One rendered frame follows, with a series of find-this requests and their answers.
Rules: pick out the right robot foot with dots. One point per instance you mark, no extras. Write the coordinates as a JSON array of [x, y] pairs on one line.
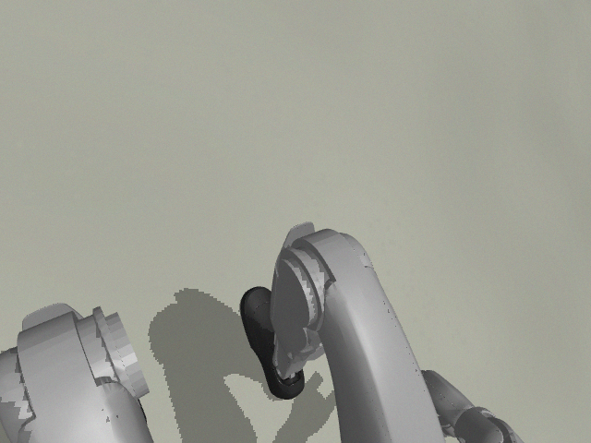
[[255, 313]]

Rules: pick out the right robot hand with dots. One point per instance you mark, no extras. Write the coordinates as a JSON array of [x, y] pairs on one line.
[[449, 402]]

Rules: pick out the right robot arm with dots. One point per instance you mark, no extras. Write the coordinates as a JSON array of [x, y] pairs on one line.
[[479, 425]]

